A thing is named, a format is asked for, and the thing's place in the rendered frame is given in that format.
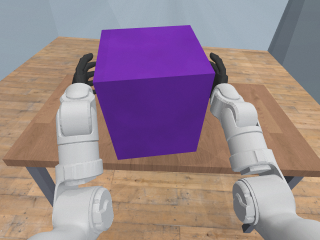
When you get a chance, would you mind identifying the left robot forearm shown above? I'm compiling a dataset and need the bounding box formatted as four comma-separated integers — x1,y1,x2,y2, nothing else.
52,83,104,227

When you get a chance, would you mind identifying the carton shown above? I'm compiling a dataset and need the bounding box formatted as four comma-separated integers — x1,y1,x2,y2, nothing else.
92,25,216,160

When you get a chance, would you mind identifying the table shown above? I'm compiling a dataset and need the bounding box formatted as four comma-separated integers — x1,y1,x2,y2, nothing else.
2,74,320,233

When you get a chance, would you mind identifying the robot left upper arm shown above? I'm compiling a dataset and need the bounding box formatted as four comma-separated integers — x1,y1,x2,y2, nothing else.
27,186,114,240

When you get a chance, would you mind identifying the right robot forearm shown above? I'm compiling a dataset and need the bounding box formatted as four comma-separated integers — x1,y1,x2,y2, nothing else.
210,83,296,210

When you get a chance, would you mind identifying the robot right hand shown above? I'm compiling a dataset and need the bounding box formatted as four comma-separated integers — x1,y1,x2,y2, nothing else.
209,52,228,98

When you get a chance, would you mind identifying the robot right upper arm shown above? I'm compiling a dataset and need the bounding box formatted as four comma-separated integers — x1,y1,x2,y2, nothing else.
232,174,320,240

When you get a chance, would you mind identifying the robot left hand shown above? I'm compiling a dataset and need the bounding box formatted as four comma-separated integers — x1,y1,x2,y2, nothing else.
72,53,96,95

